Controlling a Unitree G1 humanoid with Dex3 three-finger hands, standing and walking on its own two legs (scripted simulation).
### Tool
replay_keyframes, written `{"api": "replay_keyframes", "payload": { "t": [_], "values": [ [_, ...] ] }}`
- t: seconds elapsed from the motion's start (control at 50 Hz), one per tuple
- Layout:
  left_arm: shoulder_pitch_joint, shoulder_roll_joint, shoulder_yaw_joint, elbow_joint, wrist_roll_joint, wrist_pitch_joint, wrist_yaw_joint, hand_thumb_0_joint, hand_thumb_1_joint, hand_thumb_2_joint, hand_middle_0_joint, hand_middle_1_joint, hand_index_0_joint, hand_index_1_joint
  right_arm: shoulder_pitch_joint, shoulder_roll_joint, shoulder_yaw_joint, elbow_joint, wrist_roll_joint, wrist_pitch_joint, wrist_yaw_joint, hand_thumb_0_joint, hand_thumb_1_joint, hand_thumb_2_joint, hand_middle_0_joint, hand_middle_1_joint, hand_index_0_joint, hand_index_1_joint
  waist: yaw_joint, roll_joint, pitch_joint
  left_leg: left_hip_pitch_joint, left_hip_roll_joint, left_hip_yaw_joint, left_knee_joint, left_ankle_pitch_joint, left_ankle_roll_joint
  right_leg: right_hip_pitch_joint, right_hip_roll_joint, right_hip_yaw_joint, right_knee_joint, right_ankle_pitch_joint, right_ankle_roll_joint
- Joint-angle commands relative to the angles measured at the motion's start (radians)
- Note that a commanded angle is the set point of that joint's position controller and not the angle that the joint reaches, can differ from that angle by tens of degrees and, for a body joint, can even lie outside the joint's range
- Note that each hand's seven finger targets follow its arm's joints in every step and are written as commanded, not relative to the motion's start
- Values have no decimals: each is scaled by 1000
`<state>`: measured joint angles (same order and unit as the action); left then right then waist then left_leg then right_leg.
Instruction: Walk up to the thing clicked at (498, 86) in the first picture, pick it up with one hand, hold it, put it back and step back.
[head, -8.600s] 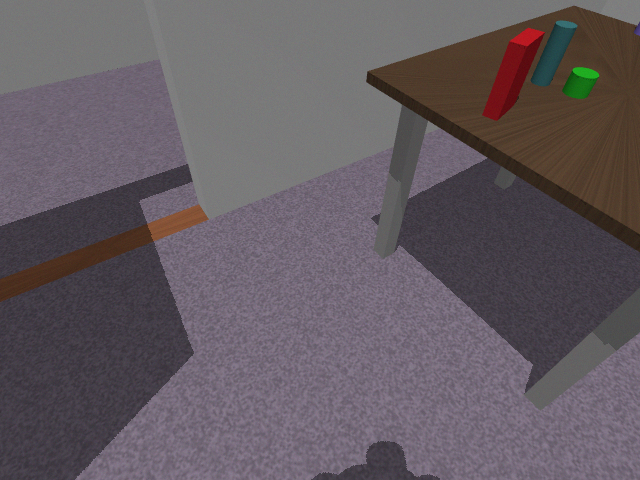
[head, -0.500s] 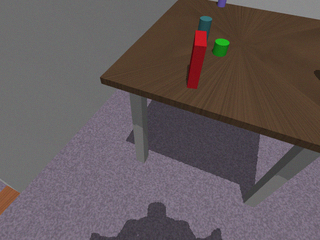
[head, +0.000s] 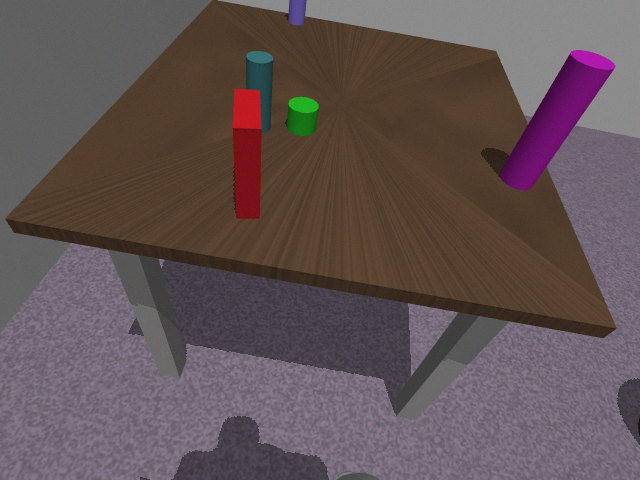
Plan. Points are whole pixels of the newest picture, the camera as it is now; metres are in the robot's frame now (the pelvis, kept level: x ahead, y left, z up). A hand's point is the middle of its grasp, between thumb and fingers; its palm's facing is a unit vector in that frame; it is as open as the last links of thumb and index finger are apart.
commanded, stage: walk up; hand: left
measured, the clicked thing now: (247, 157) +0.58 +0.12 +0.08
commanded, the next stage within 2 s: none
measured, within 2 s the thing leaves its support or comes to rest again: neither
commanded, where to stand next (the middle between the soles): +0.11 -0.04 m, yaw -7 degrees
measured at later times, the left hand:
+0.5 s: hand (187, 425) +0.24 +0.17 -0.14, palm faces -0.15 -0.91 -0.39, open 7.4 cm
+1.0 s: hand out of the picture +0.16 +0.20 -0.16, palm faces -0.16 -0.91 -0.38, open 7.4 cm
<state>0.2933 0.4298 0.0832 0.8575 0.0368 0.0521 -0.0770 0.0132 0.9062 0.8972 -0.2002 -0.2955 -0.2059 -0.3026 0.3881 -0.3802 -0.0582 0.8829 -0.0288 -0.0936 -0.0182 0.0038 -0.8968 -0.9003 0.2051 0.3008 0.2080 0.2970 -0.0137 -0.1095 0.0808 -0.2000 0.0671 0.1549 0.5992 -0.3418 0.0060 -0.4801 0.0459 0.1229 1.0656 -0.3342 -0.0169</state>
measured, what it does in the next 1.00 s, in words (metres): steps on the spot: right foot, then left foot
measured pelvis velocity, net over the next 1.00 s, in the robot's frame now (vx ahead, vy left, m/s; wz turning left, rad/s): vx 0.04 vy -0.05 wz -0.15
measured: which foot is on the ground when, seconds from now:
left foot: down 0.00-0.20, up 0.22-0.54, down 0.56-1.00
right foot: up 0.00-0.18, down 0.20-0.60, up 0.62-0.78, down 0.80-1.00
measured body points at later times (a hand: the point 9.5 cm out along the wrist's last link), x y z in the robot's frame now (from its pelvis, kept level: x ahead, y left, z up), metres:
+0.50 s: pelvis +0.07 -0.06 -0.02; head +0.11 -0.08 +0.43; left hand +0.25 +0.22 -0.12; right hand +0.10 -0.38 -0.15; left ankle +0.10 +0.08 -0.71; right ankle +0.13 -0.17 -0.73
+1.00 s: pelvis +0.04 -0.05 -0.01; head +0.07 -0.06 +0.44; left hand +0.17 +0.24 -0.13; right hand +0.09 -0.37 -0.13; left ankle +0.09 +0.08 -0.73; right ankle +0.05 -0.18 -0.73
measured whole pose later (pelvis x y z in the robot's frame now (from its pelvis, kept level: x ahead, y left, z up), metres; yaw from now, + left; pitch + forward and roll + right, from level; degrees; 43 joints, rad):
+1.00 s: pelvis +0.04 -0.05 -0.01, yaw -9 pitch -3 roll +0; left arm 0.15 0.36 0.02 1.01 0.02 -0.02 0.01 0.01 0.90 0.90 -0.20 -0.30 -0.21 -0.30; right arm 0.14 -0.39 -0.04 0.95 -0.01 0.00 0.01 0.01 -0.90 -0.90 0.20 0.30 0.20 0.30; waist 0.01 0.02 0.11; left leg -0.30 0.03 0.00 0.68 -0.32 -0.02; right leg -0.32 0.00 0.03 0.69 -0.33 0.01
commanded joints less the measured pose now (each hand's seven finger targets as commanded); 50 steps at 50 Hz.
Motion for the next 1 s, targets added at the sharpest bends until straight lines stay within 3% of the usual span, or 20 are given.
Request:
{"api": "replay_keyframes", "payload": {
  "t": [0.0, 0.1, 0.14, 0.16, 0.2, 0.22, 0.3, 0.46, 0.52, 0.56, 0.58, 0.6, 0.66, 0.74, 0.78, 0.8, 0.82, 0.86, 0.92, 0.98],
  "values": [
    [-34, 144, 41, -103, -22, -41, 11, 0, 900, 900, -200, -300, -200, -300, -2, -273, -71, -95, -4, -27, -16, 0, -900, -900, 200, 300, 200, 300, -5, 305, 53, 102, 208, -110, -221, 736, 128, -104, -66, -40, -108, 45, 20],
    [-116, 112, 26, -118, -27, -47, 17, 0, 900, 900, -200, -300, -200, -300, -22, -304, -78, -131, 3, 12, -2, 0, -900, -900, 200, 300, 200, 300, -29, 335, -46, 51, 176, -24, -102, 610, 123, 132, -36, -182, -406, 109, -5],
    [-38, 136, 37, -80, -22, -56, 29, 0, 900, 900, -200, -300, -200, -300, -42, -286, -69, -146, 19, 34, 1, 0, -900, -900, 200, 300, 200, 300, 24, 233, -122, -8, 153, -5, 87, 509, 111, 322, -4, -204, -515, 228, -18],
    [32, 189, 56, -57, -19, -65, 40, 0, 900, 900, -200, -300, -200, -300, -20, -237, -50, -154, 26, 39, 2, 0, -900, -900, 200, 300, 200, 300, 71, 88, -183, -82, 106, 11, 288, 389, 81, 447, -24, -153, -568, 301, -41],
    [42, 294, 78, -108, -23, -74, 65, 0, 900, 900, -200, -300, -200, -300, 48, -183, -26, -170, 40, 54, -8, 0, -900, -900, 200, 300, 200, 300, 75, -127, -271, -359, -34, -104, 630, -249, 14, 558, -414, 433, -656, 475, -267],
    [-6, 280, 71, -113, -35, -69, 73, 0, 900, 900, -200, -300, -200, -300, 17, -237, -47, -142, 36, 70, -24, 0, -900, -900, 200, 300, 200, 300, 70, -63, -247, -322, 13, -187, 685, -282, 7, 460, -411, 414, -641, 408, -314],
    [-125, 201, 34, -121, -28, -70, 93, 0, 900, 900, -200, -300, -200, -300, 32, -228, -34, -70, 28, 73, -19, 0, -900, -900, 200, 300, 200, 300, 8, -54, -124, -257, 31, -175, 537, -183, 8, 204, -228, 145, -565, 395, -220],
    [-172, 223, 40, -124, -18, -63, 95, 0, 900, 900, -200, -300, -200, -300, -33, -223, -43, -39, 14, 88, -9, 0, -900, -900, 200, 300, 200, 300, 13, -75, -116, -164, -31, -133, 314, -141, 23, 76, -266, 237, -554, 257, -224],
    [-217, 203, 31, -119, -27, -53, 92, 0, 900, 900, -200, -300, -200, -300, -10, -209, -50, -25, 3, 79, -3, 0, -900, -900, 200, 300, 200, 300, -25, -25, -113, -35, -47, -132, 99, -22, 47, -24, -249, 223, -507, 127, -166],
    [-188, 132, 10, -112, -38, -51, 92, 0, 900, 900, -200, -300, -200, -300, -83, -305, -71, -54, -13, 64, 0, 0, -900, -900, 200, 300, 200, 300, 0, 255, -101, -52, 176, -518, -180, -81, 143, -109, -71, 85, -255, -20, -49],
    [-210, 164, 24, -83, -35, -51, 104, 0, 900, 900, -200, -300, -200, -300, -150, -343, -79, -67, 0, 62, 6, 0, -900, -900, 200, 300, 200, 300, -8, 343, -75, -164, 342, -645, -251, -8, 260, -21, 26, -52, -71, -238, -14],
    [-191, 190, 33, -67, -28, -53, 104, 0, 900, 900, -200, -300, -200, -300, -176, -324, -77, -77, -5, 57, 8, 0, -900, -900, 200, 300, 200, 300, 8, 282, -58, -182, 360, -645, -229, 98, 302, 1, 15, -5, 24, -261, -4],
    [-161, 145, 27, -35, -47, -61, 94, 0, 900, 900, -200, -300, -200, -300, -196, -261, -53, -77, -2, 56, -9, 0, -900, -900, 200, 300, 200, 300, 24, 252, -67, -80, 216, -368, -79, 476, 222, 1, 5, -35, -25, -224, -3],
    [-110, 112, 14, 20, -40, -87, 93, 0, 900, 900, -200, -300, -200, -300, -220, -242, -37, -70, 2, 78, 3, 0, -900, -900, 200, 300, 200, 300, 37, 305, -154, 6, 132, -258, 61, 450, 143, 215, -3, -146, -527, -14, 3],
    [-99, 177, 20, 35, -17, -107, 108, 0, 900, 900, -200, -300, -200, -300, -188, -182, -17, -66, 25, 89, 9, 0, -900, -900, 200, 300, 200, 300, 27, 177, -185, -155, 88, -233, 164, 340, 64, 411, -117, 81, -604, 221, -41],
    [-140, 247, 25, 26, -14, -110, 110, 0, 900, 900, -200, -300, -200, -300, -213, -174, -13, -73, 27, 95, 8, 0, -900, -900, 200, 300, 200, 300, 17, 50, -166, -214, 6, -196, 190, 50, 20, 317, -299, 339, -612, 259, -156],
    [-183, 276, 25, 22, -18, -110, 107, 0, 900, 900, -200, -300, -200, -300, -213, -209, -33, -46, 24, 103, -3, 0, -900, -900, 200, 300, 200, 300, 8, 10, -129, -110, -1, -204, 234, -179, 23, 157, -367, 387, -612, 253, -234],
    [-199, 220, 4, 32, -18, -116, 105, 0, 900, 900, -200, -300, -200, -300, -234, -203, -32, -26, 32, 101, 8, 0, -900, -900, 200, 300, 200, 300, -5, 56, -78, -147, -15, -210, 206, -209, 32, 176, -305, 275, -608, 233, -195],
    [-235, 160, -13, 40, -25, -111, 99, 0, 900, 900, -200, -300, -200, -300, -179, -200, -29, 29, 26, 74, 13, 0, -900, -900, 200, 300, 200, 300, -35, 32, -138, 57, 36, -259, -66, 195, 51, 120, -192, 97, -523, 309, -75],
    [-210, 151, -19, 90, -28, -103, 92, 0, 900, 900, -200, -300, -200, -300, -281, -216, -18, 38, 28, 69, 26, 0, -900, -900, 200, 300, 200, 300, 19, 66, -119, -47, 74, -302, -110, 55, 74, 213, -123, 37, -592, 16, -33]
  ]
}}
